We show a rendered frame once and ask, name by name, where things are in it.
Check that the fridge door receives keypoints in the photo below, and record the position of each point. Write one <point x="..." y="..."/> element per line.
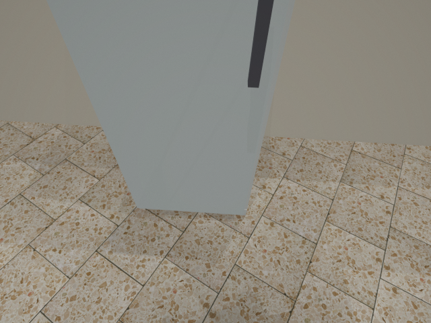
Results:
<point x="168" y="80"/>

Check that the handle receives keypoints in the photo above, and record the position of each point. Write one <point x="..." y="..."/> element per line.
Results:
<point x="264" y="10"/>

